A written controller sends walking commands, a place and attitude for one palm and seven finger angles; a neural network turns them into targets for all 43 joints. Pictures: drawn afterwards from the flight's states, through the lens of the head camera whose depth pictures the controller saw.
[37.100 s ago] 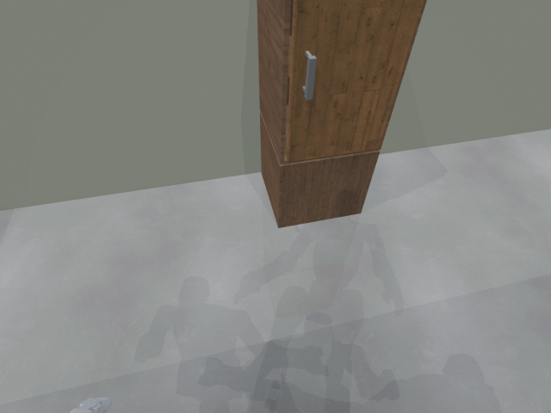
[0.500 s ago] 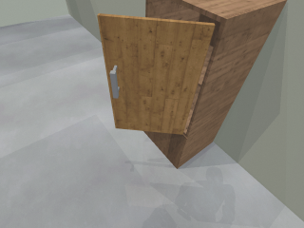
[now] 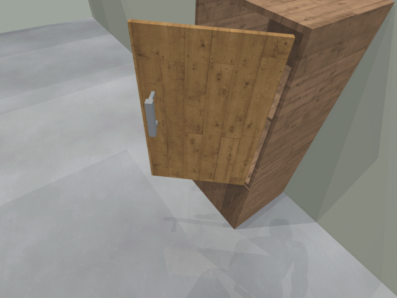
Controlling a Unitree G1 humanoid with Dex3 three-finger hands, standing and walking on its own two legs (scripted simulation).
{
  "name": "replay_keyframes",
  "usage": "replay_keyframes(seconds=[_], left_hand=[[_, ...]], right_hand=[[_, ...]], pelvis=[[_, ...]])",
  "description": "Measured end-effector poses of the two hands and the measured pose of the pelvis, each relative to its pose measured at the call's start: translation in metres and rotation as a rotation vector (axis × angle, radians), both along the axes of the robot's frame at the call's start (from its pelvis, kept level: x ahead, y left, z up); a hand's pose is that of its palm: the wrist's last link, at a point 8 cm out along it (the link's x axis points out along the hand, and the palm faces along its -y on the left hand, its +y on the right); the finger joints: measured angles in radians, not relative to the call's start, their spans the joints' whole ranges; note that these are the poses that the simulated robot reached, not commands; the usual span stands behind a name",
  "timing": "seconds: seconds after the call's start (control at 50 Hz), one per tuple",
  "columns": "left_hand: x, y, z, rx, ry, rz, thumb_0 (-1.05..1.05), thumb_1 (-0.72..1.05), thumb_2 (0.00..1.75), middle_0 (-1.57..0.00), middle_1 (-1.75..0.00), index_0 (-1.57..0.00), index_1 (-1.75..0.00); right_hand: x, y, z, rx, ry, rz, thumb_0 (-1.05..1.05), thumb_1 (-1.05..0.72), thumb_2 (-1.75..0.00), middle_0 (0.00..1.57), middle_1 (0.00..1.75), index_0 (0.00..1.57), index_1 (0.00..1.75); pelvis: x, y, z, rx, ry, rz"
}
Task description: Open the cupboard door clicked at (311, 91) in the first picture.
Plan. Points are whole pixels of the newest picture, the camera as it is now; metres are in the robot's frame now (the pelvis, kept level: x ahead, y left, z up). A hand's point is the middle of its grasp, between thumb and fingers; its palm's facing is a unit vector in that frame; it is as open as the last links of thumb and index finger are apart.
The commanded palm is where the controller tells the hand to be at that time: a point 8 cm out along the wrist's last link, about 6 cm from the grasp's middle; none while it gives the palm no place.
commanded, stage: come to a stop and stand still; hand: left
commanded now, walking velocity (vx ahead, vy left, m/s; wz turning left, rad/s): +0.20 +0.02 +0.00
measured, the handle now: (152, 114) +0.58 +0.18 +0.01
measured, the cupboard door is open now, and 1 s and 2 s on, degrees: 48 48 48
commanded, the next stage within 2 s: look again from close up in 1.00 s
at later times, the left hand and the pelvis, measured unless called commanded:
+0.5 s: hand out of the picture +0.13 +0.18 -0.17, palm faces +0.01 -0.97 -0.23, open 7.3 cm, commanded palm none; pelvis +0.05 -0.01 +0.00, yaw +1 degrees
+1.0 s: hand out of the picture +0.03 +0.22 -0.15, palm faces -0.02 -0.95 -0.30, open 7.3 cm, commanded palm none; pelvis +0.03 +0.02 +0.01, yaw -3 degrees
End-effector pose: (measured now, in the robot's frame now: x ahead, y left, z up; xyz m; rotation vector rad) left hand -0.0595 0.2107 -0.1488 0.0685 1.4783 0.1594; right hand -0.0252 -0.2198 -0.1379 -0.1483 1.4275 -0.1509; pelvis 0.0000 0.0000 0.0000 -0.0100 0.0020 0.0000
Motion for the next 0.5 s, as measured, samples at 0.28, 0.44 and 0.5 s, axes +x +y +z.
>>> replay_keyframes(seconds=[0.28, 0.44, 0.5], left_hand=[[0.131, 0.017, 0.010, 0.060, -0.109, -0.085, 0.02, 0.95, 0.90, -0.20, -0.29, -0.20, -0.30], [0.181, 0.019, 0.011, 0.125, -0.233, -0.104, 0.01, 0.93, 0.90, -0.20, -0.29, -0.20, -0.30], [0.182, 0.016, 0.008, 0.102, -0.251, -0.099, 0.00, 0.92, 0.90, -0.20, -0.29, -0.20, -0.30]], right_hand=[[0.017, 0.025, 0.006, 0.031, 0.073, -0.055, 0.00, -0.90, -0.90, 0.20, 0.30, 0.20, 0.30], [0.050, -0.003, -0.014, 0.023, 0.070, -0.069, 0.01, -0.90, -0.90, 0.20, 0.30, 0.20, 0.30], [0.072, -0.011, -0.010, -0.012, 0.001, -0.043, 0.01, -0.90, -0.90, 0.20, 0.30, 0.20, 0.30]], pelvis=[[0.048, -0.001, 0.009, 0.012, -0.018, -0.022], [0.055, -0.013, -0.005, 0.020, -0.012, 0.008], [0.047, -0.009, -0.004, 0.020, -0.010, 0.010]])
